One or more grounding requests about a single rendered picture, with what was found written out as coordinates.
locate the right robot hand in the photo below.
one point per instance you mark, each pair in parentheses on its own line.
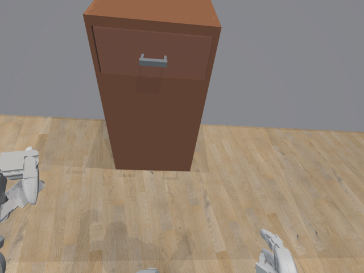
(279,262)

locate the left robot hand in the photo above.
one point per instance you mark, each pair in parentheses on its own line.
(19,165)

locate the handle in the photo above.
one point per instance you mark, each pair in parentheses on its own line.
(153,62)

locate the drawer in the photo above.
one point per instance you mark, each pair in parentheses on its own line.
(119,51)

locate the cabinet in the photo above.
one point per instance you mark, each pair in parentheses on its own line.
(153,121)

